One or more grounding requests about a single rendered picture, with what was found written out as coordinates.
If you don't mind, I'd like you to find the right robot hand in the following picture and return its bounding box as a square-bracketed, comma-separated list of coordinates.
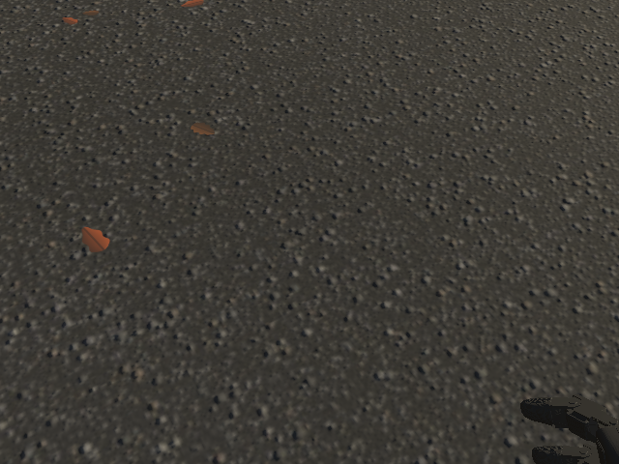
[520, 394, 619, 464]

